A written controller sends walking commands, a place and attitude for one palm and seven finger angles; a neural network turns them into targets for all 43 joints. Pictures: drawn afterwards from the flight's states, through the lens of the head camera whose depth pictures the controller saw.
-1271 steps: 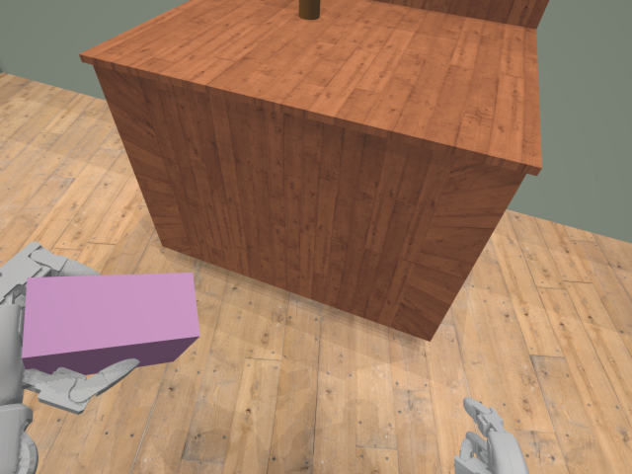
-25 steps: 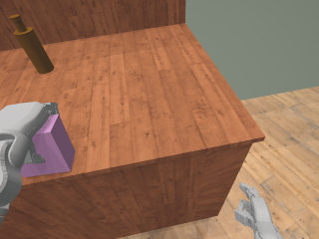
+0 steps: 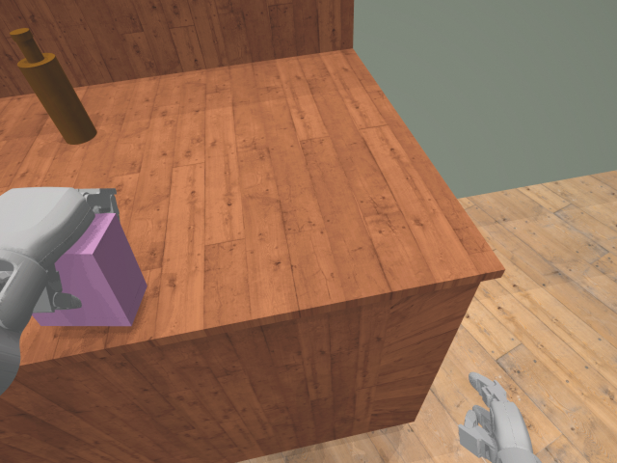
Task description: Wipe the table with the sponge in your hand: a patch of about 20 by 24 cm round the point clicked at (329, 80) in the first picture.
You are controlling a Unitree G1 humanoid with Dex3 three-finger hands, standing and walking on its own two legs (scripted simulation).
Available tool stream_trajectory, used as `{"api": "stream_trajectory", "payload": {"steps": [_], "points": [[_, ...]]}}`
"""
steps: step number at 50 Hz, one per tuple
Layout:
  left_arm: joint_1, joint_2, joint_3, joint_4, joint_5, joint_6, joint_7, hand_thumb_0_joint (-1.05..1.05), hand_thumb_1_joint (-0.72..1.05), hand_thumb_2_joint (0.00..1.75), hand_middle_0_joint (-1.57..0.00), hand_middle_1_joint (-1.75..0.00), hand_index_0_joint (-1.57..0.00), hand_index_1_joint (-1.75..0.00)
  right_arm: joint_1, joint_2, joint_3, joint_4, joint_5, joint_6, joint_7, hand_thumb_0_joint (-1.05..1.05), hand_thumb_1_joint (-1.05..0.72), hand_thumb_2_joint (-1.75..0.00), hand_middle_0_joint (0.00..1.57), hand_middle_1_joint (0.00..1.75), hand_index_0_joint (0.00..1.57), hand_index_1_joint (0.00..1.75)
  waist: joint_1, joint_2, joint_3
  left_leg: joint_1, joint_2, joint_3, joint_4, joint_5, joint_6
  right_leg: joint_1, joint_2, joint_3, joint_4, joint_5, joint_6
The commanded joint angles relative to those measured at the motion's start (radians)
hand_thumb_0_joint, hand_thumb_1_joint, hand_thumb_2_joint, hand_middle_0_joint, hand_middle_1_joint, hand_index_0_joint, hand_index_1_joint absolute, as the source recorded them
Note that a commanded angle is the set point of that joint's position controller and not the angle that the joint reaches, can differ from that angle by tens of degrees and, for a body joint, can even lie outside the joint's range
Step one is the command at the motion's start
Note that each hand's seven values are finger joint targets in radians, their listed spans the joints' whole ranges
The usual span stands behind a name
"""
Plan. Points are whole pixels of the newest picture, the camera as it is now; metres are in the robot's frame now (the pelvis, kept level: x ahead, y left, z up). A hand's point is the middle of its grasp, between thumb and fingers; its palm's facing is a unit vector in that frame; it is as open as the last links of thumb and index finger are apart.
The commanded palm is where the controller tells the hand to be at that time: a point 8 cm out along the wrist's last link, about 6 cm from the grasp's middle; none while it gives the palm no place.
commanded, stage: move the sponge above the wiping area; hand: left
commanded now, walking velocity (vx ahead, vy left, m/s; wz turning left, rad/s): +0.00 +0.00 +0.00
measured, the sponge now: (84, 284) +0.24 +0.33 +0.12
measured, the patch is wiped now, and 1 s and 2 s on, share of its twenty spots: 0.15 0.15 0.15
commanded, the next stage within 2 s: lower the sponge onto the table in 1.50 s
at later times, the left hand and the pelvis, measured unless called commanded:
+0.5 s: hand (51, 247) +0.25 +0.34 +0.18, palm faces +0.02 +0.06 -1.00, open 10.5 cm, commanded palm +0.21 +0.36 +0.25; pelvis +0.00 +0.00 +0.00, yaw +0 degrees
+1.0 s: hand (32, 233) +0.24 +0.34 +0.21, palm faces +0.18 +0.05 -0.98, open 10.5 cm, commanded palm +0.20 +0.35 +0.25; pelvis +0.00 +0.01 +0.00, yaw -1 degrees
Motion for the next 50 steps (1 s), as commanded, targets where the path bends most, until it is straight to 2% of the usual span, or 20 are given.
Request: {"api": "stream_trajectory", "payload": {"steps": [1, 4, 5, 9, 13, 14, 18, 19, 22, 24, 26, 29, 32, 36, 40, 42, 44, 47, 49, 50], "points": [[-0.322, 0.338, 0.297, -0.055, -0.021, 0.041, 0.128, 0.00, 0.10, 1.30, -1.20, -1.60, -1.20, -1.60, -0.146, -0.097, -0.049, -0.137, -0.001, -0.039, 0.012, 0.00, -0.90, -0.90, 0.20, 0.30, 0.20, 0.30, 0.005, 0.067, -0.180, -0.020, 0.030, -0.042, -0.055, 0.299, -0.028, 0.091, 0.001, 0.058, -0.051, 0.121, -0.055], [-0.298, 0.332, 0.291, 0.036, -0.035, 0.131, 0.151, 0.00, 0.10, 1.30, -1.20, -1.60, -1.20, -1.60, -0.213, -0.114, -0.047, -0.135, 0.008, -0.028, 0.027, 0.00, -0.90, -0.90, 0.20, 0.30, 0.20, 0.30, 0.020, 0.041, -0.168, -0.059, 0.021, -0.033, -0.052, 0.280, -0.036, 0.104, 0.011, 0.109, -0.051, 0.123, -0.068], [-0.308, 0.342, 0.274, 0.055, -0.025, 0.157, 0.145, 0.00, 0.10, 1.30, -1.20, -1.60, -1.20, -1.60, -0.179, -0.138, -0.052, -0.133, -0.006, -0.014, 0.029, 0.00, -0.90, -0.90, 0.20, 0.30, 0.20, 0.30, 0.016, 0.022, -0.206, -0.073, 0.027, -0.016, -0.051, 0.292, -0.036, 0.135, -0.007, 0.084, -0.036, 0.161, -0.064], [-0.263, 0.334, 0.215, 0.045, 0.012, 0.228, 0.059, 0.00, 0.10, 1.30, -1.20, -1.60, -1.20, -1.60, -0.250, -0.126, -0.028, -0.169, 0.014, -0.001, 0.037, 0.00, -0.90, -0.90, 0.20, 0.30, 0.20, 0.30, -0.005, -0.015, -0.253, -0.070, 0.005, -0.018, -0.037, 0.277, -0.015, 0.140, 0.006, 0.097, -0.014, 0.174, -0.052], [-0.241, 0.332, 0.176, -0.045, 0.005, 0.148, -0.033, 0.00, 0.10, 1.30, -1.20, -1.60, -1.20, -1.60, -0.185, -0.117, -0.028, -0.190, 0.007, -0.010, 0.017, 0.00, -0.90, -0.90, 0.20, 0.30, 0.20, 0.30, -0.034, -0.034, -0.292, -0.009, 0.004, -0.012, -0.009, 0.267, 0.015, 0.111, -0.009, 0.044, -0.011, 0.182, -0.029], [-0.258, 0.321, 0.164, -0.118, 0.010, 0.117, -0.043, 0.00, 0.10, 1.30, -1.20, -1.60, -1.20, -1.60, -0.235, -0.099, -0.014, -0.214, 0.016, -0.031, 0.013, 0.00, -0.90, -0.90, 0.20, 0.30, 0.20, 0.30, -0.038, -0.005, -0.305, 0.021, 0.007, -0.023, -0.008, 0.256, 0.019, 0.095, 0.009, 0.076, -0.019, 0.157, -0.037], [-0.305, 0.411, 0.269, -0.163, 0.001, -0.044, -0.001, 0.00, 0.10, 1.30, -1.20, -1.60, -1.20, -1.60, -0.140, -0.097, -0.030, -0.187, -0.006, -0.046, -0.022, 0.00, -0.90, -0.90, 0.20, 0.30, 0.20, 0.30, -0.028, -0.003, -0.263, 0.062, 0.012, -0.034, -0.021, 0.243, 0.021, 0.069, 0.000, 0.039, -0.046, 0.094, -0.036], [-0.320, 0.427, 0.295, -0.193, 0.005, -0.052, 0.027, 0.00, 0.10, 1.30, -1.20, -1.60, -1.20, -1.60, -0.181, -0.093, -0.024, -0.195, -0.002, -0.065, -0.021, 0.00, -0.90, -0.90, 0.20, 0.30, 0.20, 0.30, -0.019, 0.059, -0.252, 0.065, 0.015, -0.045, -0.026, 0.241, 0.015, 0.060, 0.017, 0.085, -0.053, 0.080, -0.054], [-0.316, 0.410, 0.339, -0.033, -0.017, -0.044, 0.087, 0.00, 0.10, 1.30, -1.20, -1.60, -1.20, -1.60, -0.112, -0.109, -0.051, -0.144, -0.006, -0.047, -0.015, 0.00, -0.90, -0.90, 0.20, 0.30, 0.20, 0.30, -0.015, 0.063, -0.179, 0.011, 0.022, -0.039, -0.036, 0.262, -0.009, 0.065, 0.000, 0.052, -0.066, 0.100, -0.053], [-0.309, 0.412, 0.368, -0.024, -0.035, -0.005, 0.119, 0.00, 0.10, 1.30, -1.20, -1.60, -1.20, -1.60, -0.171, -0.104, -0.050, -0.151, 0.007, -0.049, -0.001, 0.00, -0.90, -0.90, 0.20, 0.30, 0.20, 0.30, 0.009, 0.098, -0.192, 0.000, 0.019, -0.043, -0.031, 0.284, -0.021, 0.090, 0.009, 0.105, -0.062, 0.115, -0.068], [-0.323, 0.382, 0.327, 0.021, -0.035, 0.040, 0.137, 0.00, 0.10, 1.30, -1.20, -1.60, -1.20, -1.60, -0.136, -0.113, -0.059, -0.138, 0.000, -0.028, 0.008, 0.00, -0.90, -0.90, 0.20, 0.30, 0.20, 0.30, 0.002, 0.076, -0.213, -0.032, 0.022, -0.026, -0.037, 0.297, -0.031, 0.124, -0.008, 0.071, -0.047, 0.145, -0.057], [-0.250, 0.376, 0.310, 0.073, -0.022, 0.115, 0.115, 0.00, 0.10, 1.30, -1.20, -1.60, -1.20, -1.60, -0.207, -0.124, -0.045, -0.146, 0.007, -0.022, 0.023, 0.00, -0.90, -0.90, 0.20, 0.30, 0.20, 0.30, 0.010, 0.052, -0.211, -0.062, 0.014, -0.030, -0.040, 0.286, -0.030, 0.131, 0.004, 0.097, -0.035, 0.152, -0.064], [-0.212, 0.340, 0.238, 0.016, -0.014, 0.142, 0.054, 0.00, 0.10, 1.30, -1.20, -1.60, -1.20, -1.60, -0.180, -0.133, -0.046, -0.167, -0.003, -0.009, 0.026, 0.00, -0.90, -0.90, 0.20, 0.30, 0.20, 0.30, -0.007, 0.007, -0.256, -0.058, 0.017, -0.022, -0.037, 0.281, -0.016, 0.142, -0.012, 0.048, -0.015, 0.186, -0.045], [-0.214, 0.269, 0.150, -0.111, -0.022, 0.092, -0.012, 0.00, 0.10, 1.30, -1.20, -1.60, -1.20, -1.60, -0.181, -0.101, -0.030, -0.199, 0.004, -0.030, 0.015, 0.00, -0.90, -0.90, 0.20, 0.30, 0.20, 0.30, -0.035, -0.017, -0.261, 0.003, 0.021, -0.032, -0.035, 0.248, 0.005, 0.084, -0.006, 0.033, -0.024, 0.134, -0.031], [-0.309, 0.356, 0.237, -0.268, -0.002, -0.009, 0.034, 0.00, 0.10, 1.30, -1.20, -1.60, -1.20, -1.60, -0.165, -0.092, -0.027, -0.198, -0.015, -0.059, -0.007, 0.00, -0.90, -0.90, 0.20, 0.30, 0.20, 0.30, -0.012, 0.039, -0.296, 0.058, 0.027, -0.057, -0.048, 0.274, 0.006, 0.090, 0.003, 0.039, -0.030, 0.106, -0.049], [-0.262, 0.407, 0.328, -0.269, -0.001, -0.033, 0.090, 0.00, 0.10, 1.30, -1.20, -1.60, -1.20, -1.60, -0.139, -0.092, -0.040, -0.183, -0.020, -0.057, -0.004, 0.00, -0.90, -0.90, 0.20, 0.30, 0.20, 0.30, 0.006, 0.052, -0.278, 0.057, 0.038, -0.071, -0.059, 0.331, -0.009, 0.111, 0.007, 0.045, -0.034, 0.127, -0.055], [-0.255, 0.418, 0.383, -0.232, -0.003, 0.000, 0.139, 0.00, 0.10, 1.30, -1.20, -1.60, -1.20, -1.60, -0.194, -0.082, -0.037, -0.178, -0.005, -0.058, 0.007, 0.00, -0.90, -0.90, 0.20, 0.30, 0.20, 0.30, 0.027, 0.090, -0.241, 0.024, 0.030, -0.079, -0.059, 0.346, -0.026, 0.119, 0.024, 0.094, -0.039, 0.121, -0.072], [-0.295, 0.330, 0.318, -0.077, -0.041, 0.077, 0.183, 0.00, 0.10, 1.30, -1.20, -1.60, -1.20, -1.60, -0.163, -0.105, -0.055, -0.134, -0.004, -0.022, 0.024, 0.00, -0.90, -0.90, 0.20, 0.30, 0.20, 0.30, 0.017, 0.084, -0.168, -0.031, 0.036, -0.045, -0.065, 0.314, -0.053, 0.101, 0.005, 0.062, -0.065, 0.120, -0.061], [-0.286, 0.306, 0.291, -0.032, -0.049, 0.146, 0.180, 0.00, 0.10, 1.30, -1.20, -1.60, -1.20, -1.60, -0.234, -0.106, -0.043, -0.134, 0.010, -0.020, 0.036, 0.00, -0.90, -0.90, 0.20, 0.30, 0.20, 0.30, 0.024, 0.089, -0.163, -0.049, 0.028, -0.041, -0.071, 0.290, -0.055, 0.100, 0.017, 0.096, -0.062, 0.104, -0.071], [-0.276, 0.316, 0.278, -0.013, -0.042, 0.167, 0.165, 0.00, 0.10, 1.30, -1.20, -1.60, -1.20, -1.60, -0.191, -0.130, -0.050, -0.133, -0.003, -0.007, 0.035, 0.00, -0.90, -0.90, 0.20, 0.30, 0.20, 0.30, 0.023, 0.053, -0.202, -0.060, 0.032, -0.029, -0.077, 0.290, -0.054, 0.127, 0.002, 0.056, -0.051, 0.122, -0.061]]}}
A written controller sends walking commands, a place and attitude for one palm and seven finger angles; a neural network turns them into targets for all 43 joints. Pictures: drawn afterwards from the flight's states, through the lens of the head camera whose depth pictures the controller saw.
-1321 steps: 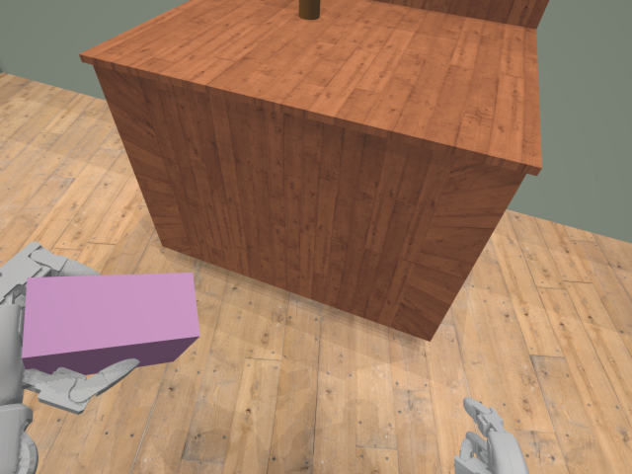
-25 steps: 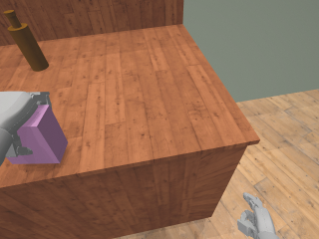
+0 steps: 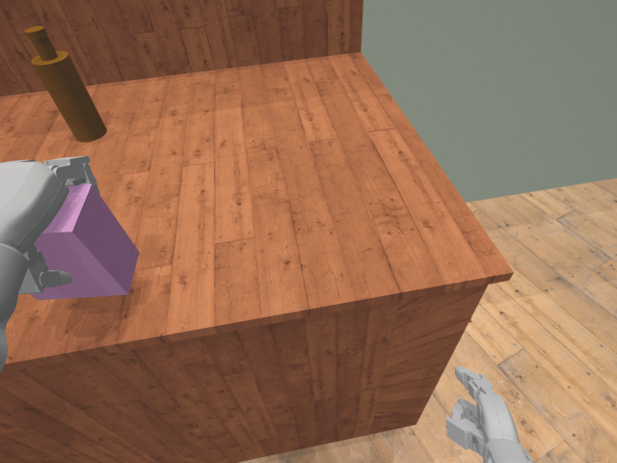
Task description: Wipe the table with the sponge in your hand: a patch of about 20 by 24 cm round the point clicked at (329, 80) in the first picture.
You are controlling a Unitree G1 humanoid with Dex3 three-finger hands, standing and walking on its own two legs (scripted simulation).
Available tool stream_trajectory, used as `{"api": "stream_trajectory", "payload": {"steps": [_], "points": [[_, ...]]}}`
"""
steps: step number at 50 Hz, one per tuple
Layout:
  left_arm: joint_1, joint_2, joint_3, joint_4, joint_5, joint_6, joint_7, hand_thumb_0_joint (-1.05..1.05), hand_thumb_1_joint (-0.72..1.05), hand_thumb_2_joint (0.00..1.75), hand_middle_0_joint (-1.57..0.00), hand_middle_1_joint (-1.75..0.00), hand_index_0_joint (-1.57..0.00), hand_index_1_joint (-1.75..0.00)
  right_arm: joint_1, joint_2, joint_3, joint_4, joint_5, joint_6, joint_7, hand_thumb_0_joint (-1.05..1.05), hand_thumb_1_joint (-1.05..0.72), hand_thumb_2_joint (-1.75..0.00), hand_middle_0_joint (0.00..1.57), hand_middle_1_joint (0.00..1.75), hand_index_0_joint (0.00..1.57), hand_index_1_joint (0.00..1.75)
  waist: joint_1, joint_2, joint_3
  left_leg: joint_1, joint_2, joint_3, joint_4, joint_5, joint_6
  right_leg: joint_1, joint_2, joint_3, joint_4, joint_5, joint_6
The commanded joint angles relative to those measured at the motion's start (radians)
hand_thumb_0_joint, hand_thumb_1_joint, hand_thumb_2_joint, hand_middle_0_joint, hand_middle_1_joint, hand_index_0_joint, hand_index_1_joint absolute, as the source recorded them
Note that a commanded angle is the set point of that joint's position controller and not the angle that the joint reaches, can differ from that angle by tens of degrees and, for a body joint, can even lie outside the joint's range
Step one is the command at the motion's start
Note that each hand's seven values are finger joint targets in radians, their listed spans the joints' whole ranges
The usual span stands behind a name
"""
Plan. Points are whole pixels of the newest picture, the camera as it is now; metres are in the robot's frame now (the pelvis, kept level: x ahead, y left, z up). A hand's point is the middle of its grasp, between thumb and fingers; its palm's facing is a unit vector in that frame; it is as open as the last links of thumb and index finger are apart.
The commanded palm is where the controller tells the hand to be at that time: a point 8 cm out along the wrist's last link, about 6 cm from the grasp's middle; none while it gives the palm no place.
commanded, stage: move the sponge above the wiping area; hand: left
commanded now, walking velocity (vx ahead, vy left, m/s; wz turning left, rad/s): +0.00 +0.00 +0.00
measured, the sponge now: (73, 257) +0.25 +0.35 +0.15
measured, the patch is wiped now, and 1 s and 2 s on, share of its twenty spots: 0.15 0.15 0.15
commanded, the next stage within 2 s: lower the sponge onto the table in 0.50 s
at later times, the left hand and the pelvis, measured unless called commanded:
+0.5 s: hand (37, 221) +0.25 +0.35 +0.21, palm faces +0.16 +0.05 -0.99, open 10.5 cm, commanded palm +0.20 +0.35 +0.25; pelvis +0.00 -0.01 +0.00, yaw +0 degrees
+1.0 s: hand (31, 234) +0.24 +0.36 +0.20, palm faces +0.08 +0.05 -1.00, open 10.5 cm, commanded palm +0.20 +0.35 +0.25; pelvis +0.00 -0.01 +0.00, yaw +0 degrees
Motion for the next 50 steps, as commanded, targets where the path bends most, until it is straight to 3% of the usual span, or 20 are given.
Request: {"api": "stream_trajectory", "payload": {"steps": [1, 4, 6, 10, 13, 14, 16, 17, 19, 22, 24, 27, 29, 32, 34, 37, 39, 43, 44, 50], "points": [[-0.247, 0.271, 0.185, 0.011, 0.023, 0.153, 0.028, 0.00, 0.10, 1.30, -1.20, -1.60, -1.20, -1.60, -0.164, -0.153, -0.046, -0.148, 0.000, -0.022, 0.004, 0.00, -0.90, -0.90, 0.20, 0.30, 0.20, 0.30, -0.013, 0.014, -0.198, -0.071, 0.028, -0.037, -0.073, 0.282, -0.052, 0.103, 0.002, 0.037, -0.017, 0.104, -0.058], [-0.228, 0.199, 0.076, 0.016, 0.041, 0.206, -0.054, 0.00, 0.10, 1.30, -1.20, -1.60, -1.20, -1.60, -0.248, -0.142, -0.019, -0.184, 0.019, -0.029, 0.001, 0.00, -0.90, -0.90, 0.20, 0.30, 0.20, 0.30, -0.035, -0.001, -0.206, -0.071, 0.022, -0.040, -0.073, 0.208, -0.030, 0.073, 0.008, 0.048, -0.014, 0.068, -0.056], [-0.259, 0.177, 0.010, -0.024, 0.050, 0.194, -0.105, 0.00, 0.10, 1.30, -1.20, -1.60, -1.20, -1.60, -0.195, -0.148, -0.025, -0.190, 0.012, -0.029, -0.005, 0.00, -0.90, -0.90, 0.20, 0.30, 0.20, 0.30, -0.059, -0.015, -0.237, -0.044, 0.022, -0.041, -0.063, 0.205, -0.018, 0.064, -0.003, 0.021, -0.010, 0.078, -0.046], [-0.355, 0.292, 0.066, -0.196, 0.092, 0.076, -0.151, 0.00, 0.10, 1.30, -1.20, -1.60, -1.20, -1.60, -0.183, -0.134, -0.010, -0.213, -0.009, -0.059, -0.028, 0.00, -0.90, -0.90, 0.20, 0.30, 0.20, 0.30, -0.051, 0.000, -0.336, 0.026, 0.012, -0.053, -0.043, 0.211, 0.011, 0.081, -0.002, 0.024, -0.003, 0.050, -0.051], [-0.320, 0.372, 0.191, -0.303, 0.091, -0.046, -0.088, 0.00, 0.10, 1.30, -1.20, -1.60, -1.20, -1.60, -0.143, -0.112, -0.018, -0.208, -0.022, -0.073, -0.042, 0.00, -0.90, -0.90, 0.20, 0.30, 0.20, 0.30, -0.025, 0.058, -0.315, 0.070, 0.024, -0.072, -0.056, 0.267, 0.007, 0.091, 0.006, 0.029, -0.005, 0.056, -0.062], [-0.286, 0.406, 0.248, -0.323, 0.094, -0.045, -0.055, 0.00, 0.10, 1.30, -1.20, -1.60, -1.20, -1.60, -0.177, -0.111, -0.017, -0.209, -0.017, -0.087, -0.039, 0.00, -0.90, -0.90, 0.20, 0.30, 0.20, 0.30, -0.011, 0.104, -0.310, 0.056, 0.024, -0.084, -0.057, 0.267, 0.002, 0.102, 0.027, 0.077, -0.001, 0.058, -0.077], [-0.283, 0.339, 0.238, -0.161, 0.066, -0.028, -0.016, 0.00, 0.10, 1.30, -1.20, -1.60, -1.20, -1.60, -0.119, -0.109, -0.029, -0.165, -0.016, -0.069, -0.030, 0.00, -0.90, -0.90, 0.20, 0.30, 0.20, 0.30, -0.025, 0.077, -0.188, 0.009, 0.033, -0.075, -0.070, 0.276, -0.023, 0.064, 0.008, 0.037, -0.028, 0.060, -0.067], [-0.269, 0.343, 0.267, -0.102, 0.044, -0.010, 0.000, 0.00, 0.10, 1.30, -1.20, -1.60, -1.20, -1.60, -0.114, -0.127, -0.040, -0.156, -0.017, -0.057, -0.022, 0.00, -0.90, -0.90, 0.20, 0.30, 0.20, 0.30, -0.011, 0.061, -0.159, -0.026, 0.032, -0.072, -0.071, 0.273, -0.032, 0.073, 0.008, 0.037, -0.039, 0.071, -0.069], [-0.261, 0.322, 0.270, -0.047, 0.016, 0.054, 0.027, 0.00, 0.10, 1.30, -1.20, -1.60, -1.20, -1.60, -0.179, -0.130, -0.043, -0.152, 0.005, -0.052, -0.008, 0.00, -0.90, -0.90, 0.20, 0.30, 0.20, 0.30, 0.004, 0.076, -0.141, -0.046, 0.025, -0.066, -0.061, 0.271, -0.043, 0.074, 0.020, 0.091, -0.044, 0.069, -0.081], [-0.269, 0.295, 0.200, 0.033, 0.016, 0.139, 0.026, 0.00, 0.10, 1.30, -1.20, -1.60, -1.20, -1.60, -0.153, -0.164, -0.048, -0.149, -0.004, -0.023, 0.001, 0.00, -0.90, -0.90, 0.20, 0.30, 0.20, 0.30, -0.008, 0.026, -0.158, -0.091, 0.025, -0.040, -0.071, 0.247, -0.049, 0.095, 0.003, 0.052, -0.032, 0.085, -0.064], [-0.223, 0.302, 0.192, 0.058, 0.037, 0.184, -0.008, 0.00, 0.10, 1.30, -1.20, -1.60, -1.20, -1.60, -0.215, -0.161, -0.033, -0.163, 0.009, -0.026, 0.005, 0.00, -0.90, -0.90, 0.20, 0.30, 0.20, 0.30, -0.007, 0.004, -0.192, -0.098, 0.016, -0.043, -0.063, 0.237, -0.037, 0.104, 0.012, 0.085, -0.014, 0.083, -0.069], [-0.229, 0.292, 0.115, 0.049, 0.058, 0.207, -0.093, 0.00, 0.10, 1.30, -1.20, -1.60, -1.20, -1.60, -0.179, -0.174, -0.033, -0.184, 0.004, -0.009, -0.003, 0.00, -0.90, -0.90, 0.20, 0.30, 0.20, 0.30, -0.038, -0.033, -0.236, -0.094, 0.008, -0.028, -0.045, 0.213, -0.014, 0.109, -0.008, 0.040, 0.002, 0.106, -0.047], [-0.242, 0.259, 0.074, -0.044, 0.066, 0.169, -0.143, 0.00, 0.10, 1.30, -1.20, -1.60, -1.20, -1.60, -0.227, -0.143, -0.015, -0.215, 0.020, -0.035, -0.008, 0.00, -0.90, -0.90, 0.20, 0.30, 0.20, 0.30, -0.057, -0.009, -0.276, -0.039, 0.008, -0.035, -0.032, 0.203, 0.003, 0.082, 0.008, 0.059, 0.000, 0.081, -0.046], [-0.264, 0.304, 0.099, -0.149, 0.055, 0.022, -0.167, 0.00, 0.10, 1.30, -1.20, -1.60, -1.20, -1.60, -0.146, -0.132, -0.017, -0.216, -0.007, -0.058, -0.037, 0.00, -0.90, -0.90, 0.20, 0.30, 0.20, 0.30, -0.056, -0.013, -0.313, 0.033, 0.002, -0.039, -0.014, 0.226, 0.022, 0.072, -0.006, 0.022, -0.005, 0.087, -0.040], [-0.274, 0.401, 0.207, -0.225, 0.070, -0.050, -0.132, 0.00, 0.10, 1.30, -1.20, -1.60, -1.20, -1.60, -0.157, -0.127, -0.016, -0.220, -0.003, -0.081, -0.049, 0.00, -0.90, -0.90, 0.20, 0.30, 0.20, 0.30, -0.048, 0.014, -0.302, 0.062, 0.010, -0.056, -0.017, 0.214, 0.022, 0.059, 0.015, 0.063, -0.017, 0.048, -0.053], [-0.279, 0.388, 0.264, -0.104, 0.052, -0.103, -0.051, 0.00, 0.10, 1.30, -1.20, -1.60, -1.20, -1.60, -0.084, -0.128, -0.035, -0.176, -0.016, -0.077, -0.056, 0.00, -0.90, -0.90, 0.20, 0.30, 0.20, 0.30, -0.037, 0.034, -0.200, 0.028, 0.015, -0.053, -0.037, 0.230, 0.000, 0.041, 0.004, 0.028, -0.041, 0.039, -0.058], [-0.259, 0.389, 0.313, -0.075, 0.033, -0.070, -0.013, 0.00, 0.10, 1.30, -1.20, -1.60, -1.20, -1.60, -0.124, -0.131, -0.047, -0.170, 0.002, -0.079, -0.041, 0.00, -0.90, -0.90, 0.20, 0.30, 0.20, 0.30, -0.017, 0.089, -0.169, 0.005, 0.016, -0.066, -0.035, 0.243, -0.014, 0.045, 0.016, 0.094, -0.050, 0.050, -0.075], [-0.233, 0.330, 0.278, -0.012, 0.003, 0.024, 0.042, 0.00, 0.10, 1.30, -1.20, -1.60, -1.20, -1.60, -0.112, -0.149, -0.064, -0.158, -0.006, -0.048, -0.013, 0.00, -0.90, -0.90, 0.20, 0.30, 0.20, 0.30, -0.004, 0.062, -0.206, -0.053, 0.022, -0.038, -0.036, 0.283, -0.037, 0.114, -0.009, 0.061, -0.022, 0.123, -0.062], [-0.211, 0.322, 0.269, 0.013, 0.010, 0.062, 0.037, 0.00, 0.10, 1.30, -1.20, -1.60, -1.20, -1.60, -0.169, -0.146, -0.053, -0.158, 0.005, -0.052, -0.006, 0.00, -0.90, -0.90, 0.20, 0.30, 0.20, 0.30, -0.003, 0.064, -0.187, -0.066, 0.014, -0.043, -0.035, 0.265, -0.037, 0.101, 0.009, 0.093, -0.021, 0.102, -0.070], [-0.157, 0.269, 0.129, 0.034, 0.043, 0.158, -0.082, 0.00, 0.10, 1.30, -1.20, -1.60, -1.20, -1.60, -0.159, -0.171, -0.037, -0.182, -0.001, -0.028, -0.005, 0.00, -0.90, -0.90, 0.20, 0.30, 0.20, 0.30, -0.042, -0.053, -0.227, -0.096, 0.010, -0.026, -0.028, 0.213, -0.008, 0.095, -0.011, 0.042, 0.007, 0.122, -0.042]]}}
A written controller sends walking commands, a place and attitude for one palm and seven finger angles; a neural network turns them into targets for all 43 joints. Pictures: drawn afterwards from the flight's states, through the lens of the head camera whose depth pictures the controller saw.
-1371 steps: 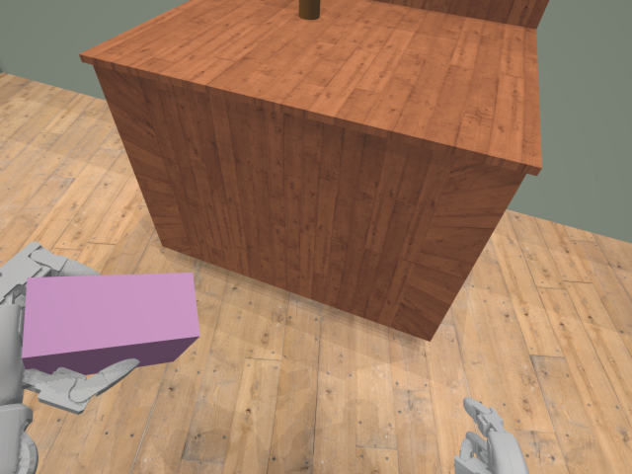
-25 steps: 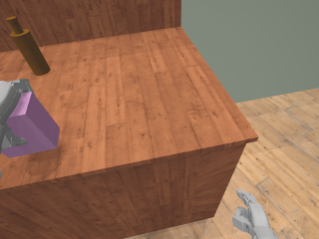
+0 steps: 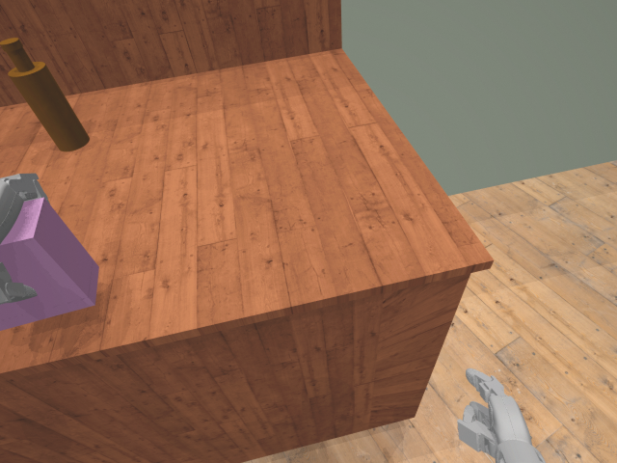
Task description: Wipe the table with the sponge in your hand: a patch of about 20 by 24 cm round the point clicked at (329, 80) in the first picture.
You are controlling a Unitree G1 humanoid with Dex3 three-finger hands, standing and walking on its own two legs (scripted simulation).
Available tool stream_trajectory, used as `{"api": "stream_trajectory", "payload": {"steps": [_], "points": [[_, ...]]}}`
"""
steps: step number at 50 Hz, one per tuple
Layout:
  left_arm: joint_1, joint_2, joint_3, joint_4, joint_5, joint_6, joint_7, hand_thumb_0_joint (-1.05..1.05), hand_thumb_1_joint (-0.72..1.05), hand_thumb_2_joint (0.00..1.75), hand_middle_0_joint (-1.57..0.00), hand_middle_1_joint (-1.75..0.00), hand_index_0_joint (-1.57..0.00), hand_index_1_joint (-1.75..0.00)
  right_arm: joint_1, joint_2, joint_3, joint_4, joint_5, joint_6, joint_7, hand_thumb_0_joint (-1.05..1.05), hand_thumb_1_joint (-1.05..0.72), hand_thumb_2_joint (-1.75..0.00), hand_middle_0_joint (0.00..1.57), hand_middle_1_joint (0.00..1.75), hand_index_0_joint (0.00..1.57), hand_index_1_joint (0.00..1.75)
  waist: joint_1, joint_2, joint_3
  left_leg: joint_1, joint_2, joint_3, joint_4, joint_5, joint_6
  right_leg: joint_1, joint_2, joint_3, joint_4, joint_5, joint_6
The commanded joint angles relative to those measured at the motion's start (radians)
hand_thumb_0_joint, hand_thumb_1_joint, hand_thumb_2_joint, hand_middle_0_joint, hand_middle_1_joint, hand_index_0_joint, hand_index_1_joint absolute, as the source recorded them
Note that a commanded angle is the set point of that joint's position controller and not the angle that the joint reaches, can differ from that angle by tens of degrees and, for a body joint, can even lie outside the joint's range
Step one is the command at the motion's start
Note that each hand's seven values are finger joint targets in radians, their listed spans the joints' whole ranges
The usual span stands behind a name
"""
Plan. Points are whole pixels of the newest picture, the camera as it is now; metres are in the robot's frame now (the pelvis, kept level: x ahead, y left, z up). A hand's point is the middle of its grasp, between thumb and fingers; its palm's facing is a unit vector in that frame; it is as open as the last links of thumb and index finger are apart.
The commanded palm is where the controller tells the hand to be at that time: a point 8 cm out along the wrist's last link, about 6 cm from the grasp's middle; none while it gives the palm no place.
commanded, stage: lower the sponge onto the table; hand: left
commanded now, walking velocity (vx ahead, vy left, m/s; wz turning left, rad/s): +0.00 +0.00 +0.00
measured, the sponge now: (32, 278) +0.24 +0.39 +0.14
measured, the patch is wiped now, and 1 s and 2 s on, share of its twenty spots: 0.15 0.15 0.30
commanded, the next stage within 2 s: wipe forward along the first lane in 0.62 s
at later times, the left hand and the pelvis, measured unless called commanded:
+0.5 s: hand (42, 266) +0.24 +0.36 +0.16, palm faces -0.01 +0.02 -1.00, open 10.5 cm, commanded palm +0.21 +0.36 +0.22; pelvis +0.01 +0.01 +0.00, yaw +0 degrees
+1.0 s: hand (44, 257) +0.26 +0.37 +0.16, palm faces -0.02 +0.01 -1.00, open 10.5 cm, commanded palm +0.24 +0.37 +0.20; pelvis +0.01 +0.00 +0.00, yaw +2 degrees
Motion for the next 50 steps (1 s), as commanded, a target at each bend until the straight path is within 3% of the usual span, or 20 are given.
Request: {"api": "stream_trajectory", "payload": {"steps": [1, 3, 4, 5, 8, 9, 12, 14, 20, 23, 25, 27, 29, 32, 34, 38, 39, 47, 49, 50], "points": [[-0.186, 0.256, 0.061, -0.134, 0.028, 0.031, -0.059, 0.00, 0.10, 1.30, -1.20, -1.60, -1.20, -1.60, -0.151, -0.120, -0.031, -0.180, 0.001, -0.045, -0.016, 0.00, -0.90, -0.90, 0.20, 0.30, 0.20, 0.30, -0.025, -0.089, -0.207, -0.042, -0.003, -0.023, -0.045, 0.198, 0.014, 0.116, -0.018, 0.032, -0.025, 0.107, -0.020], [-0.227, 0.283, 0.067, -0.175, 0.033, -0.030, -0.082, 0.00, 0.10, 1.30, -1.20, -1.60, -1.20, -1.60, -0.142, -0.113, -0.027, -0.190, -0.003, -0.058, -0.032, 0.00, -0.90, -0.90, 0.20, 0.30, 0.20, 0.30, -0.030, -0.094, -0.221, -0.007, -0.006, -0.031, -0.044, 0.159, 0.026, 0.090, -0.018, 0.025, -0.038, 0.051, -0.015], [-0.277, 0.282, 0.055, -0.247, 0.047, -0.060, -0.084, 0.00, 0.10, 1.30, -1.20, -1.60, -1.20, -1.60, -0.191, -0.097, -0.014, -0.214, 0.007, -0.080, -0.038, 0.00, -0.90, -0.90, 0.20, 0.30, 0.20, 0.30, -0.036, -0.043, -0.235, 0.024, -0.003, -0.038, -0.043, 0.150, 0.028, 0.077, -0.002, 0.056, -0.045, 0.025, -0.025], [-0.325, 0.334, 0.093, -0.233, 0.055, -0.104, -0.075, 0.00, 0.10, 1.30, -1.20, -1.60, -1.20, -1.60, -0.128, -0.104, -0.018, -0.195, -0.012, -0.081, -0.052, 0.00, -0.90, -0.90, 0.20, 0.30, 0.20, 0.30, -0.028, -0.039, -0.258, 0.036, -0.011, -0.035, -0.042, 0.159, 0.032, 0.088, -0.017, 0.029, -0.049, 0.013, -0.028], [-0.306, 0.340, 0.139, -0.228, 0.059, -0.196, -0.028, 0.00, 0.10, 1.30, -1.20, -1.60, -1.20, -1.60, -0.102, -0.089, -0.028, -0.185, -0.015, -0.089, -0.066, 0.00, -0.90, -0.90, 0.20, 0.30, 0.20, 0.30, -0.019, -0.011, -0.232, 0.068, -0.008, -0.046, -0.050, 0.189, 0.026, 0.089, -0.009, 0.027, -0.059, 0.019, -0.037], [-0.291, 0.338, 0.155, -0.225, 0.065, -0.190, -0.014, 0.00, 0.10, 1.30, -1.20, -1.60, -1.20, -1.60, -0.130, -0.088, -0.028, -0.183, -0.005, -0.102, -0.060, 0.00, -0.90, -0.90, 0.20, 0.30, 0.20, 0.30, -0.018, 0.048, -0.209, 0.064, -0.005, -0.055, -0.049, 0.190, 0.020, 0.075, 0.006, 0.068, -0.066, 0.021, -0.052], [-0.259, 0.274, 0.141, -0.135, 0.030, -0.172, 0.017, 0.00, 0.10, 1.30, -1.20, -1.60, -1.20, -1.60, -0.086, -0.103, -0.045, -0.153, -0.013, -0.077, -0.042, 0.00, -0.90, -0.90, 0.20, 0.30, 0.20, 0.30, -0.010, 0.043, -0.142, 0.006, 0.005, -0.049, -0.064, 0.213, -0.003, 0.079, -0.008, 0.026, -0.067, 0.054, -0.048], [-0.248, 0.275, 0.159, -0.133, 0.028, -0.135, 0.037, 0.00, 0.10, 1.30, -1.20, -1.60, -1.20, -1.60, -0.145, -0.097, -0.038, -0.162, -0.002, -0.080, -0.029, 0.00, -0.90, -0.90, 0.20, 0.30, 0.20, 0.30, 0.007, 0.070, -0.145, -0.010, 0.004, -0.052, -0.066, 0.214, -0.012, 0.094, 0.000, 0.060, -0.063, 0.051, -0.058], [-0.192, 0.284, 0.154, -0.193, 0.055, -0.071, 0.057, 0.00, 0.10, 1.30, -1.20, -1.60, -1.20, -1.60, -0.137, -0.110, -0.040, -0.175, -0.025, -0.059, -0.007, 0.00, -0.90, -0.90, 0.20, 0.30, 0.20, 0.30, 0.017, 0.024, -0.266, -0.014, 0.003, -0.037, -0.052, 0.287, -0.007, 0.169, -0.015, 0.040, -0.022, 0.136, -0.056], [-0.136, 0.279, 0.158, -0.208, 0.046, -0.073, 0.046, 0.00, 0.10, 1.30, -1.20, -1.60, -1.20, -1.60, -0.125, -0.104, -0.042, -0.175, -0.019, -0.051, -0.005, 0.00, -0.90, -0.90, 0.20, 0.30, 0.20, 0.30, 0.005, -0.025, -0.247, -0.011, 0.003, -0.037, -0.049, 0.275, 0.000, 0.154, -0.011, 0.033, -0.024, 0.139, -0.042], [-0.134, 0.297, 0.177, -0.247, 0.043, -0.083, 0.044, 0.00, 0.10, 1.30, -1.20, -1.60, -1.20, -1.60, -0.123, -0.107, -0.041, -0.183, -0.024, -0.061, -0.010, 0.00, -0.90, -0.90, 0.20, 0.30, 0.20, 0.30, 0.012, -0.011, -0.284, 0.007, 0.002, -0.039, -0.043, 0.298, 0.005, 0.163, -0.011, 0.034, -0.018, 0.151, -0.048], [-0.118, 0.246, 0.132, -0.238, 0.041, -0.088, 0.041, 0.00, 0.10, 1.30, -1.20, -1.60, -1.20, -1.60, -0.117, -0.100, -0.041, -0.179, -0.020, -0.057, -0.012, 0.00, -0.90, -0.90, 0.20, 0.30, 0.20, 0.30, -0.004, -0.008, -0.233, 0.008, 0.004, -0.035, -0.042, 0.296, 0.005, 0.129, -0.009, 0.025, -0.028, 0.149, -0.041], [-0.066, 0.263, 0.168, -0.235, 0.042, -0.081, 0.042, 0.00, 0.10, 1.30, -1.20, -1.60, -1.20, -1.60, -0.152, -0.098, -0.036, -0.185, -0.008, -0.065, -0.010, 0.00, -0.90, -0.90, 0.20, 0.30, 0.20, 0.30, 0.004, -0.015, -0.206, 0.003, 0.005, -0.046, -0.040, 0.280, 0.005, 0.116, 0.006, 0.059, -0.032, 0.126, -0.049], [-0.114, 0.233, 0.123, -0.209, 0.041, -0.084, 0.039, 0.00, 0.10, 1.30, -1.20, -1.60, -1.20, -1.60, -0.105, -0.110, -0.046, -0.169, -0.016, -0.050, -0.015, 0.00, -0.90, -0.90, 0.20, 0.30, 0.20, 0.30, -0.012, -0.008, -0.185, -0.008, 0.006, -0.038, -0.049, 0.266, 0.001, 0.097, -0.003, 0.019, -0.039, 0.114, -0.037], [-0.110, 0.223, 0.116, -0.247, 0.048, -0.079, 0.043, 0.00, 0.10, 1.30, -1.20, -1.60, -1.20, -1.60, -0.158, -0.095, -0.034, -0.186, -0.002, -0.064, -0.013, 0.00, -0.90, -0.90, 0.20, 0.30, 0.20, 0.30, -0.007, 0.043, -0.192, 0.005, 0.003, -0.050, -0.051, 0.265, -0.002, 0.096, 0.012, 0.047, -0.036, 0.093, -0.048], [-0.146, 0.231, 0.106, -0.149, 0.068, -0.078, 0.045, 0.00, 0.10, 1.30, -1.20, -1.60, -1.20, -1.60, -0.093, -0.114, -0.047, -0.155, -0.013, -0.047, -0.019, 0.00, -0.90, -0.90, 0.20, 0.30, 0.20, 0.30, -0.023, -0.043, -0.169, -0.020, 0.006, -0.045, -0.055, 0.254, -0.001, 0.086, 0.005, 0.017, -0.041, 0.094, -0.038], [-0.164, 0.228, 0.103, -0.164, 0.074, -0.073, 0.043, 0.00, 0.10, 1.30, -1.20, -1.60, -1.20, -1.60, -0.145, -0.105, -0.035, -0.169, -0.001, -0.058, -0.017, 0.00, -0.90, -0.90, 0.20, 0.30, 0.20, 0.30, -0.018, -0.029, -0.179, -0.008, 0.002, -0.049, -0.055, 0.247, 0.002, 0.088, 0.018, 0.044, -0.044, 0.081, -0.049], [-0.294, 0.208, 0.029, 0.016, 0.103, -0.084, 0.010, 0.00, 0.10, 1.30, -1.20, -1.60, -1.20, -1.60, -0.079, -0.127, -0.044, -0.140, -0.008, -0.035, -0.027, 0.00, -0.90, -0.90, 0.20, 0.30, 0.20, 0.30, -0.048, -0.055, -0.164, -0.031, -0.006, -0.030, -0.060, 0.210, 0.006, 0.064, 0.007, 0.005, -0.062, 0.060, -0.039], [-0.305, 0.225, 0.038, 0.039, 0.114, -0.087, 0.003, 0.00, 0.10, 1.30, -1.20, -1.60, -1.20, -1.60, -0.114, -0.119, -0.034, -0.150, 0.002, -0.045, -0.026, 0.00, -0.90, -0.90, 0.20, 0.30, 0.20, 0.30, -0.043, -0.029, -0.176, -0.024, -0.006, -0.031, -0.056, 0.190, 0.010, 0.066, 0.012, 0.032, -0.061, 0.039, -0.050], [-0.305, 0.251, 0.055, 0.087, 0.120, -0.090, -0.002, 0.00, 0.10, 1.30, -1.20, -1.60, -1.20, -1.60, -0.066, -0.137, -0.043, -0.140, -0.010, -0.036, -0.029, 0.00, -0.90, -0.90, 0.20, 0.30, 0.20, 0.30, -0.039, -0.063, -0.182, -0.042, -0.009, -0.030, -0.051, 0.198, 0.012, 0.076, 0.002, 0.016, -0.057, 0.049, -0.049]]}}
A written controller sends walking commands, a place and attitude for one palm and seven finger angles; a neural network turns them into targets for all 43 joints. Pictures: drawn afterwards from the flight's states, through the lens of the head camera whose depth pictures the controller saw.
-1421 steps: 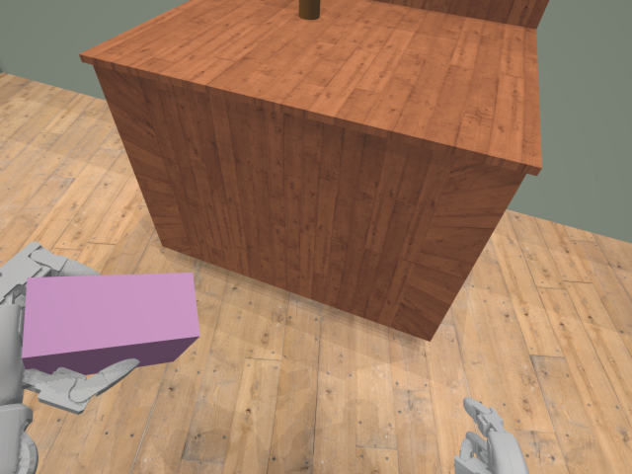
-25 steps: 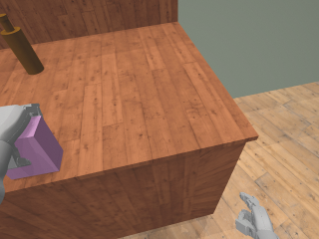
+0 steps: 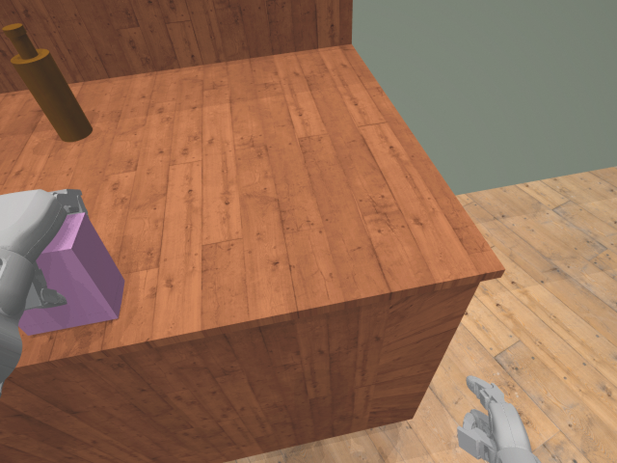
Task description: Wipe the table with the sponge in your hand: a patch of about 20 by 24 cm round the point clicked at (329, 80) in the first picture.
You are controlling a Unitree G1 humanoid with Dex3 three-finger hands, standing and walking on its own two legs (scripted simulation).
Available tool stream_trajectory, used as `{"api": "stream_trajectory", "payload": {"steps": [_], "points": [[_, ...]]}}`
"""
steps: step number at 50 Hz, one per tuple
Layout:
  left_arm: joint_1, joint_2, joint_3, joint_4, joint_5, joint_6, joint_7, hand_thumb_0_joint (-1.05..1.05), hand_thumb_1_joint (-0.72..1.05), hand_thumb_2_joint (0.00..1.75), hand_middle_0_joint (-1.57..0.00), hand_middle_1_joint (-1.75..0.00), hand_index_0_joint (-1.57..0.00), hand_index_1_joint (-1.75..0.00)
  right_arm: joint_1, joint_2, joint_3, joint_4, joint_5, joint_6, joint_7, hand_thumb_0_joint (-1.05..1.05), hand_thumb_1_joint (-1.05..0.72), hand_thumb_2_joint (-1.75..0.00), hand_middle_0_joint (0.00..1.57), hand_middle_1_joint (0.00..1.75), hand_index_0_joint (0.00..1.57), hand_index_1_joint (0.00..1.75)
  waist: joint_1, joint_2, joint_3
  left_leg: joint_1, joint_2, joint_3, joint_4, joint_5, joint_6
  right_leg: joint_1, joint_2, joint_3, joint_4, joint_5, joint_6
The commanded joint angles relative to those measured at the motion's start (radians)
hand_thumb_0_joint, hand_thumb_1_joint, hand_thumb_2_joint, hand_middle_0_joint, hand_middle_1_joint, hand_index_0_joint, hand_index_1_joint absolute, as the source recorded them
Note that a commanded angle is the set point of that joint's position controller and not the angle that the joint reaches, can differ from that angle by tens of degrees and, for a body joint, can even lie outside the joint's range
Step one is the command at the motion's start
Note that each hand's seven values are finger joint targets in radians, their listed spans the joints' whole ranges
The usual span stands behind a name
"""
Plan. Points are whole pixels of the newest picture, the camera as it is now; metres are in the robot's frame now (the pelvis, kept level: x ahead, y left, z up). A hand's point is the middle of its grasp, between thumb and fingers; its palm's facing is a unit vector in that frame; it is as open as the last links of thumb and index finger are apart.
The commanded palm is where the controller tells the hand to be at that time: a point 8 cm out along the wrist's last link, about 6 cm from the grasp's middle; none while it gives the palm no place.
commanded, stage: wipe forward along the first lane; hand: left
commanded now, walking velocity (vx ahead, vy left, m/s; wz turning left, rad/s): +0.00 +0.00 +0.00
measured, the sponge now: (64, 287) +0.25 +0.37 +0.10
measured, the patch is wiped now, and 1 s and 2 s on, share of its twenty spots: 0.15 0.30 0.35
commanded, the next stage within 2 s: slide across to the middle lane in 1.44 s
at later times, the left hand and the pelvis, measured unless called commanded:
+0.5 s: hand (54, 228) +0.30 +0.38 +0.15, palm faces -0.11 +0.02 -0.99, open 10.5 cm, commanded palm +0.29 +0.38 +0.18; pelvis -0.01 -0.01 +0.00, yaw -1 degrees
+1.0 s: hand (55, 205) +0.34 +0.41 +0.15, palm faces -0.19 +0.02 -0.98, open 10.5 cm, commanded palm +0.34 +0.40 +0.18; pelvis -0.02 -0.01 -0.01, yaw -1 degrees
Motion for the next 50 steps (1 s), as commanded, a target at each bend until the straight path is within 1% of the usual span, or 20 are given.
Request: {"api": "stream_trajectory", "payload": {"steps": [1, 2, 3, 5, 7, 9, 12, 14, 18, 20, 24, 28, 29, 36, 39, 42, 44, 46, 49, 50], "points": [[-0.261, 0.289, 0.104, 0.001, 0.051, -0.007, 0.010, 0.00, 0.10, 1.30, -1.20, -1.60, -1.20, -1.60, -0.087, -0.134, -0.049, -0.137, -0.006, -0.037, -0.012, 0.00, -0.90, -0.90, 0.20, 0.30, 0.20, 0.30, -0.044, -0.037, -0.170, -0.022, 0.001, 0.003, -0.048, 0.202, 0.003, 0.076, 0.014, 0.034, -0.043, 0.060, -0.049], [-0.265, 0.300, 0.112, 0.031, 0.050, -0.013, 0.004, 0.00, 0.10, 1.30, -1.20, -1.60, -1.20, -1.60, -0.076, -0.141, -0.052, -0.135, -0.009, -0.031, -0.013, 0.00, -0.90, -0.90, 0.20, 0.30, 0.20, 0.30, -0.044, -0.060, -0.163, -0.028, 0.003, 0.001, -0.051, 0.186, 0.005, 0.070, 0.014, 0.032, -0.047, 0.051, -0.047], [-0.276, 0.305, 0.109, 0.047, 0.055, -0.023, -0.002, 0.00, 0.10, 1.30, -1.20, -1.60, -1.20, -1.60, -0.077, -0.142, -0.053, -0.134, -0.006, -0.029, -0.012, 0.00, -0.90, -0.90, 0.20, 0.30, 0.20, 0.30, -0.046, -0.046, -0.157, -0.031, -0.001, 0.004, -0.048, 0.175, 0.007, 0.061, 0.014, 0.034, -0.049, 0.038, -0.045], [-0.286, 0.334, 0.137, 0.075, 0.060, -0.041, -0.007, 0.00, 0.10, 1.30, -1.20, -1.60, -1.20, -1.60, -0.060, -0.149, -0.056, -0.139, -0.010, -0.033, -0.014, 0.00, -0.90, -0.90, 0.20, 0.30, 0.20, 0.30, -0.038, -0.054, -0.193, -0.029, -0.001, 0.004, -0.034, 0.194, 0.011, 0.079, 0.010, 0.043, -0.038, 0.059, -0.055], [-0.295, 0.322, 0.122, 0.123, 0.057, -0.065, -0.019, 0.00, 0.10, 1.30, -1.20, -1.60, -1.20, -1.60, -0.046, -0.149, -0.058, -0.137, -0.007, -0.022, -0.014, 0.00, -0.90, -0.90, 0.20, 0.30, 0.20, 0.30, -0.048, -0.076, -0.172, -0.042, -0.003, 0.008, -0.031, 0.184, 0.012, 0.066, 0.011, 0.036, -0.040, 0.062, -0.048], [-0.270, 0.357, 0.161, 0.131, 0.057, -0.089, -0.020, 0.00, 0.10, 1.30, -1.20, -1.60, -1.20, -1.60, -0.061, -0.147, -0.059, -0.145, 0.001, -0.025, -0.009, 0.00, -0.90, -0.90, 0.20, 0.30, 0.20, 0.30, -0.040, -0.054, -0.182, -0.045, -0.001, 0.006, -0.026, 0.187, 0.016, 0.070, 0.019, 0.055, -0.034, 0.062, -0.052], [-0.330, 0.325, 0.122, 0.193, 0.056, -0.122, -0.021, 0.00, 0.10, 1.30, -1.20, -1.60, -1.20, -1.60, -0.013, -0.160, -0.070, -0.131, -0.004, -0.011, -0.016, 0.00, -0.90, -0.90, 0.20, 0.30, 0.20, 0.30, -0.059, -0.068, -0.144, -0.065, -0.005, 0.014, -0.017, 0.157, 0.019, 0.023, 0.013, 0.037, -0.040, 0.041, -0.043], [-0.322, 0.355, 0.155, 0.195, 0.062, -0.144, -0.008, 0.00, 0.10, 1.30, -1.20, -1.60, -1.20, -1.60, -0.022, -0.157, -0.074, -0.138, 0.001, -0.018, -0.013, 0.00, -0.90, -0.90, 0.20, 0.30, 0.20, 0.30, -0.050, -0.050, -0.170, -0.064, -0.003, 0.009, -0.009, 0.157, 0.022, 0.032, 0.019, 0.059, -0.031, 0.037, -0.052], [-0.359, 0.335, 0.132, 0.277, 0.057, -0.174, -0.001, 0.00, 0.10, 1.30, -1.20, -1.60, -1.20, -1.60, 0.024, -0.171, -0.089, -0.119, 0.000, 0.002, -0.019, 0.00, -0.90, -0.90, 0.20, 0.30, 0.20, 0.30, -0.068, -0.108, -0.162, -0.093, -0.009, 0.019, 0.007, 0.130, 0.027, 0.006, 0.013, 0.050, -0.029, 0.036, -0.038], [-0.376, 0.373, 0.158, 0.340, 0.063, -0.182, 0.008, 0.00, 0.10, 1.30, -1.20, -1.60, -1.20, -1.60, 0.045, -0.180, -0.092, -0.113, -0.003, 0.000, -0.022, 0.00, -0.90, -0.90, 0.20, 0.30, 0.20, 0.30, -0.066, -0.119, -0.174, -0.116, -0.011, 0.019, 0.013, 0.120, 0.029, 0.017, 0.009, 0.059, -0.023, 0.032, -0.042], [-0.442, 0.369, 0.133, 0.397, 0.079, -0.207, 0.016, 0.00, 0.10, 1.30, -1.20, -1.60, -1.20, -1.60, 0.049, -0.181, -0.098, -0.099, 0.008, 0.004, -0.018, 0.00, -0.90, -0.90, 0.20, 0.30, 0.20, 0.30, -0.083, -0.087, -0.166, -0.134, -0.012, 0.023, 0.021, 0.099, 0.031, -0.017, 0.015, 0.070, -0.021, 0.016, -0.041], [-0.474, 0.361, 0.105, 0.475, 0.096, -0.220, 0.017, 0.00, 0.10, 1.30, -1.20, -1.60, -1.20, -1.60, 0.073, -0.186, -0.103, -0.092, 0.004, 0.020, -0.016, 0.00, -0.90, -0.90, 0.20, 0.30, 0.20, 0.30, -0.087, -0.101, -0.179, -0.168, -0.017, 0.029, 0.037, 0.069, 0.033, -0.020, 0.009, 0.073, -0.010, 0.008, -0.036], [-0.471, 0.387, 0.131, 0.483, 0.099, -0.225, 0.020, 0.00, 0.10, 1.30, -1.20, -1.60, -1.20, -1.60, 0.074, -0.187, -0.105, -0.092, 0.006, 0.018, -0.013, 0.00, -0.90, -0.90, 0.20, 0.30, 0.20, 0.30, -0.083, -0.096, -0.196, -0.167, -0.013, 0.024, 0.039, 0.076, 0.034, -0.014, 0.012, 0.083, -0.006, 0.014, -0.041], [-0.567, 0.423, 0.124, 0.608, 0.114, -0.272, 0.019, 0.00, 0.10, 1.30, -1.20, -1.60, -1.20, -1.60, 0.113, -0.191, -0.104, -0.087, 0.009, 0.040, -0.018, 0.00, -0.90, -0.90, 0.20, 0.30, 0.20, 0.30, -0.099, -0.140, -0.180, -0.230, -0.017, 0.028, 0.055, 0.009, 0.040, -0.042, 0.010, 0.083, 0.002, -0.039, -0.031], [-0.653, 0.504, 0.160, 0.665, 0.128, -0.292, 0.023, 0.00, 0.10, 1.30, -1.20, -1.60, -1.20, -1.60, 0.130, -0.198, -0.104, -0.077, 0.012, 0.042, -0.023, 0.00, -0.90, -0.90, 0.20, 0.30, 0.20, 0.30, -0.104, -0.119, -0.174, -0.254, -0.016, 0.029, 0.052, -0.027, 0.040, -0.053, 0.010, 0.097, -0.003, -0.085, -0.031], [-0.711, 0.462, 0.098, 0.721, 0.150, -0.305, 0.018, 0.00, 0.10, 1.30, -1.20, -1.60, -1.20, -1.60, 0.152, -0.195, -0.103, -0.071, 0.012, 0.046, -0.022, 0.00, -0.90, -0.90, 0.20, 0.30, 0.20, 0.30, -0.114, -0.090, -0.180, -0.257, -0.019, 0.030, 0.059, -0.030, 0.040, -0.079, 0.012, 0.087, -0.001, -0.085, -0.034], [-0.749, 0.469, 0.088, 0.738, 0.173, -0.313, 0.020, 0.00, 0.10, 1.30, -1.20, -1.60, -1.20, -1.60, 0.165, -0.196, -0.105, -0.065, 0.012, 0.049, -0.018, 0.00, -0.90, -0.90, 0.20, 0.30, 0.20, 0.30, -0.114, -0.052, -0.200, -0.250, -0.017, 0.026, 0.056, -0.013, 0.039, -0.090, 0.018, 0.085, 0.004, -0.075, -0.043], [-0.754, 0.440, 0.061, 0.753, 0.180, -0.319, 0.021, 0.00, 0.10, 1.30, -1.20, -1.60, -1.20, -1.60, 0.176, -0.193, -0.107, -0.069, 0.010, 0.056, -0.016, 0.00, -0.90, -0.90, 0.20, 0.30, 0.20, 0.30, -0.117, -0.084, -0.228, -0.248, -0.015, 0.026, 0.068, -0.004, 0.041, -0.081, 0.017, 0.087, 0.010, -0.055, -0.042], [-0.765, 0.489, 0.103, 0.776, 0.183, -0.336, 0.026, 0.00, 0.10, 1.30, -1.20, -1.60, -1.20, -1.60, 0.198, -0.199, -0.112, -0.062, 0.010, 0.067, -0.015, 0.00, -0.90, -0.90, 0.20, 0.30, 0.20, 0.30, -0.115, -0.093, -0.244, -0.262, -0.015, 0.018, 0.067, 0.010, 0.040, -0.071, 0.021, 0.086, 0.016, -0.033, -0.047], [-0.784, 0.456, 0.069, 0.785, 0.178, -0.340, 0.025, 0.00, 0.10, 1.30, -1.20, -1.60, -1.20, -1.60, 0.199, -0.198, -0.109, -0.061, 0.012, 0.069, -0.016, 0.00, -0.90, -0.90, 0.20, 0.30, 0.20, 0.30, -0.124, -0.105, -0.234, -0.265, -0.012, 0.018, 0.070, 0.008, 0.041, -0.081, 0.020, 0.084, 0.015, -0.032, -0.045]]}}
